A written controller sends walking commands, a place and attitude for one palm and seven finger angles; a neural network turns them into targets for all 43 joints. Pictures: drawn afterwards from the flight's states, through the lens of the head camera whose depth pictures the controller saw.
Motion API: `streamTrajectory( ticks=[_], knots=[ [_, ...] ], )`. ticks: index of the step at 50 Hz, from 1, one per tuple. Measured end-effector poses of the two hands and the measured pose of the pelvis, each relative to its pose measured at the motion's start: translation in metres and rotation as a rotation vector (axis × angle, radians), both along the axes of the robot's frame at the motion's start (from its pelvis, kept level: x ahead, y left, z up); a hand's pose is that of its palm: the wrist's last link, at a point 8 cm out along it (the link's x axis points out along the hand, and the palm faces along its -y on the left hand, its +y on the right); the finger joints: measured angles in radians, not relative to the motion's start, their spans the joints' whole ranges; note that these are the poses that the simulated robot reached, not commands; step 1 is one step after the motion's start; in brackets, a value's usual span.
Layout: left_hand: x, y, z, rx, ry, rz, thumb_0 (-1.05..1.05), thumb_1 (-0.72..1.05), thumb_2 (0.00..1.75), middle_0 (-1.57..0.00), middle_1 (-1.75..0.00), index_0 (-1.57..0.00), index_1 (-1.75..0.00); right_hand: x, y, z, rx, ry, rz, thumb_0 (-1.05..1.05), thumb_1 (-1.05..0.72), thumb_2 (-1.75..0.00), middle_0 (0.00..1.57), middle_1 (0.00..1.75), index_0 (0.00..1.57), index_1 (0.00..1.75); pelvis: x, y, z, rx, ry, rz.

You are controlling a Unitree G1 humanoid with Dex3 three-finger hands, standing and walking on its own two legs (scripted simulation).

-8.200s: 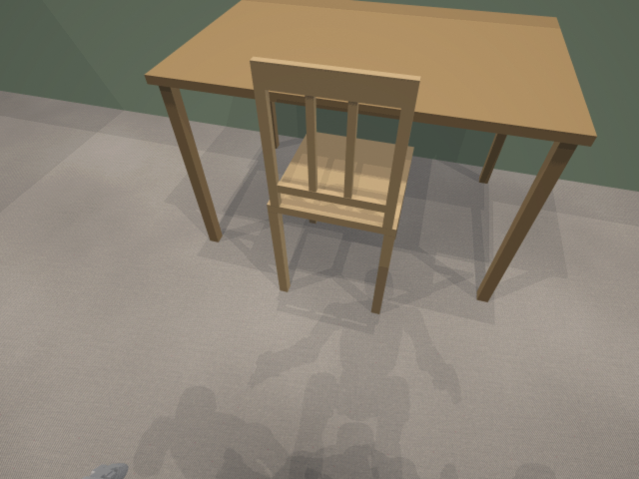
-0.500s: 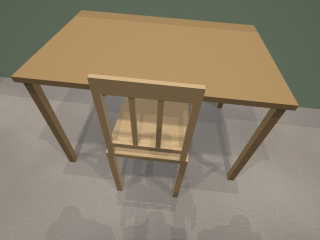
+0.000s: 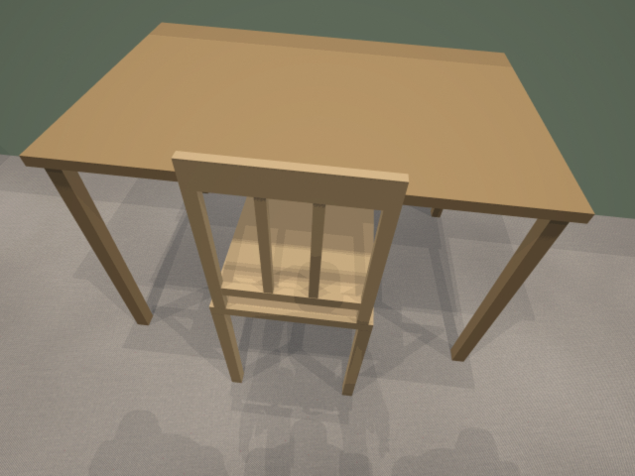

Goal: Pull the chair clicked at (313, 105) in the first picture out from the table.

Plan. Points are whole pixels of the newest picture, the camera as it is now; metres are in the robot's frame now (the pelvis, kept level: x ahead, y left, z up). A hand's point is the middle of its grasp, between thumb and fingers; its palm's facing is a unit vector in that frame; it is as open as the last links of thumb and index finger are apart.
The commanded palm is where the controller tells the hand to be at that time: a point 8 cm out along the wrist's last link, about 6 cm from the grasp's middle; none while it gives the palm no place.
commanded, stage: look again from close up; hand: left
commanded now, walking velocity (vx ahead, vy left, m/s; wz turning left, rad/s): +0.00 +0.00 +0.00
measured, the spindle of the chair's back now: (265, 248) +0.53 +0.13 -0.10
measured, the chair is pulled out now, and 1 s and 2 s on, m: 0.00 0.00 0.00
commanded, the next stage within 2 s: shuffle to correct the standing spot in 1.28 s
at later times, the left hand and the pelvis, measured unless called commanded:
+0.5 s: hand out of the picture -0.04 +0.14 -0.18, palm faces +0.05 -0.99 -0.14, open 7.4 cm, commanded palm none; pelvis +0.01 +0.00 +0.00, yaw +0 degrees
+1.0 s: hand out of the picture -0.04 +0.13 -0.18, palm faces +0.06 -0.99 -0.14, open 7.4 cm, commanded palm none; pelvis +0.01 -0.01 +0.00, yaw +0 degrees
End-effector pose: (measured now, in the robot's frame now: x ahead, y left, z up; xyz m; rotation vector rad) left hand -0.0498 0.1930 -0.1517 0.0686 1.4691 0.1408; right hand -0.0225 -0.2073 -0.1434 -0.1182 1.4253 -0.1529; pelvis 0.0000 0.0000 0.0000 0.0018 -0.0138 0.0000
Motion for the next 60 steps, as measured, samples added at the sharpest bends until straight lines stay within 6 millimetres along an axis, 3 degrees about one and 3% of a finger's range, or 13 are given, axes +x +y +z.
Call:
streamTrajectory(
  ticks=[41, 60],
  knots=[
    [0.01, -0.008, 0.002, 0.005, 0.002, 0.002, 0.0, 0.91, 0.9, -0.2, -0.3, -0.19, -0.3, 0.008, -0.006, -0.002, 0.005, 0.007, -0.001, 0.01, -0.91, -0.9, 0.2, 0.3, 0.2, 0.3, 0.01, -0.007, 0.0, 0.005, 0.005, -0.003],
    [0.006, -0.01, 0.003, 0.012, 0.011, 0.007, 0.0, 0.91, 0.9, -0.2, -0.3, -0.19, -0.3, 0.01, -0.011, -0.002, 0.007, 0.009, 0.004, 0.01, -0.91, -0.9, 0.2, 0.3, 0.2, 0.3, 0.011, -0.012, 0.001, 0.005, 0.004, 0.0]
  ],
)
